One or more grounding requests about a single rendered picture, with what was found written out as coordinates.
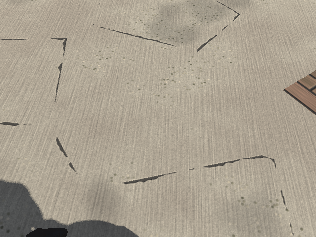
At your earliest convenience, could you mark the left robot hand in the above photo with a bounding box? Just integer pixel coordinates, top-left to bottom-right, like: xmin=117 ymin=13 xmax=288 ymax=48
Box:
xmin=26 ymin=227 xmax=68 ymax=237

